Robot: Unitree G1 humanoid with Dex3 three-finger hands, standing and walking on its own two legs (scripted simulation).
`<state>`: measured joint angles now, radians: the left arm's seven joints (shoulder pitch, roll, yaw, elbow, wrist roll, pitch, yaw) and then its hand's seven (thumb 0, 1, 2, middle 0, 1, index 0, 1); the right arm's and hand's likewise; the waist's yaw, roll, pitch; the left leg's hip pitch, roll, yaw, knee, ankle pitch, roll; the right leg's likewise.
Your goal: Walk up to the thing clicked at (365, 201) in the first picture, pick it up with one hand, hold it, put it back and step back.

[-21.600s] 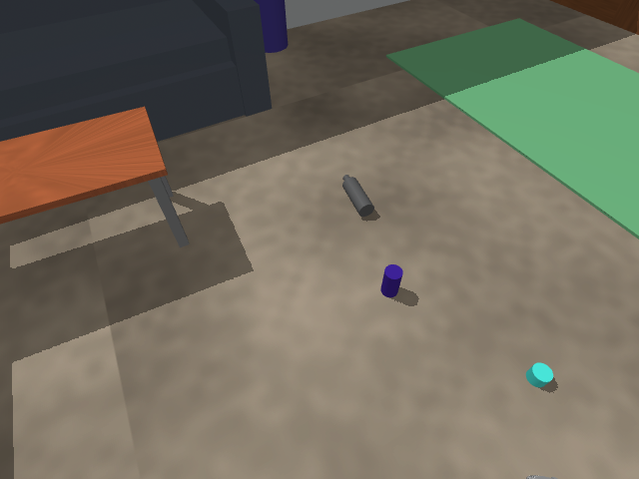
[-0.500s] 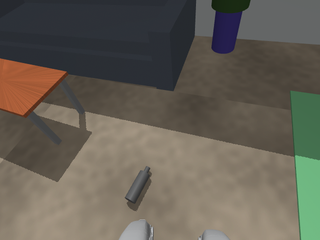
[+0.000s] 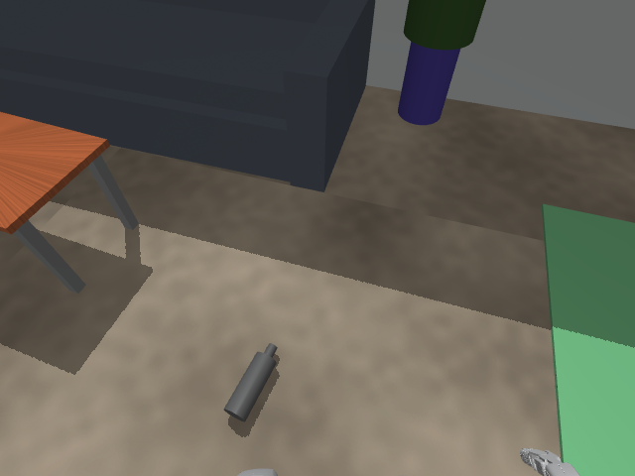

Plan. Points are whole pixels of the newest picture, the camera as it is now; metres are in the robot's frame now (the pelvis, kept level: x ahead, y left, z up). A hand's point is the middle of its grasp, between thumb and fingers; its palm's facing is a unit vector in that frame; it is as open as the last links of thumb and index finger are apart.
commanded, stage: walk up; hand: left
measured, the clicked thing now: (254, 378) +0.46 +0.21 -0.73
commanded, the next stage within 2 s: stand in 1.08 s
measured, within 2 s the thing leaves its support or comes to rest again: neither
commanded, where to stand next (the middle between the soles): +0.06 -0.01 m, yaw +0 degrees
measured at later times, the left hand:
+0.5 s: hand out of the picture +0.11 +0.24 -0.14, palm faces -0.04 -0.94 -0.33, open 7.4 cm
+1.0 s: hand out of the picture +0.12 +0.25 -0.14, palm faces -0.05 -0.94 -0.35, open 7.4 cm
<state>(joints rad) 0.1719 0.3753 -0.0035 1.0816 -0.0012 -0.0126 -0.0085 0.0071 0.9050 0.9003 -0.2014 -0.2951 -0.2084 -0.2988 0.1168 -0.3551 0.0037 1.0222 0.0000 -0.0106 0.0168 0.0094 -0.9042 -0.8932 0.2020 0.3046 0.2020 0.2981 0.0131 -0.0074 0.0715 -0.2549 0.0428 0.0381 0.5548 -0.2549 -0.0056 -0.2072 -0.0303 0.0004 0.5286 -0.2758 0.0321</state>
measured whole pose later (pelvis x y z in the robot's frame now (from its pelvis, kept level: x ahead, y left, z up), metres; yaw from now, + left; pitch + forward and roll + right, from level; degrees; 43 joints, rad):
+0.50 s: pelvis +0.01 -0.01 +0.01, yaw -1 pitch -3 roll +0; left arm 0.07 0.34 0.00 1.15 0.01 -0.02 -0.01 0.01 0.90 0.90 -0.20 -0.30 -0.21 -0.30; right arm 0.08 -0.37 -0.01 1.15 0.00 -0.01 0.02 0.01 -0.91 -0.89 0.20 0.30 0.20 0.30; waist -0.01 0.00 0.06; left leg -0.14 0.04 0.05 0.36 -0.18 -0.02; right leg -0.11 -0.03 0.01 0.37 -0.21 0.02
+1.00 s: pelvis +0.02 +0.00 +0.01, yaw -1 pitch -3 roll +0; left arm 0.08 0.35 0.00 1.16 0.01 0.00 -0.01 0.01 0.91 0.90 -0.20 -0.30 -0.21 -0.30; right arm 0.09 -0.35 -0.01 1.15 -0.01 -0.01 0.01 0.01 -0.91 -0.89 0.20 0.30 0.20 0.30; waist -0.01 0.00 0.05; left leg -0.11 0.04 0.07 0.34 -0.18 -0.01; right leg -0.09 -0.03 0.02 0.35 -0.21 0.03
